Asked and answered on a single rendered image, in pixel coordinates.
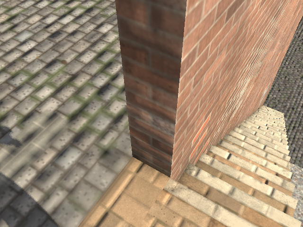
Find stairs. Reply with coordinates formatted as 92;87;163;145
178;105;302;227

